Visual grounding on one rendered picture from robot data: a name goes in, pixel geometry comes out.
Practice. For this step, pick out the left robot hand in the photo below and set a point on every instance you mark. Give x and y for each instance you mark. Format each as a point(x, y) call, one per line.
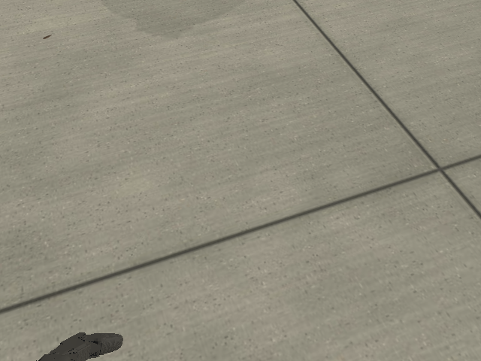
point(81, 347)

